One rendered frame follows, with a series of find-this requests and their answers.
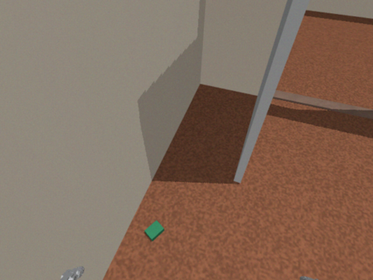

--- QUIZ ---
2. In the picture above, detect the small box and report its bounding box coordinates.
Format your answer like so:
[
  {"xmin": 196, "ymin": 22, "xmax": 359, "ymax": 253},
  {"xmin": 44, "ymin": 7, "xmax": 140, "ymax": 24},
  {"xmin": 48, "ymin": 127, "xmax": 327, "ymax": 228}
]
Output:
[{"xmin": 145, "ymin": 220, "xmax": 164, "ymax": 241}]

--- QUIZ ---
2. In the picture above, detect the left robot hand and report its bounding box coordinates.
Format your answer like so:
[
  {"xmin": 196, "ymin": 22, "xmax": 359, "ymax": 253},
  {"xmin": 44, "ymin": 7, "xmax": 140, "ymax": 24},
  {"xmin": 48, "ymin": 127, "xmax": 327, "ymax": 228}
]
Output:
[{"xmin": 60, "ymin": 267, "xmax": 85, "ymax": 280}]

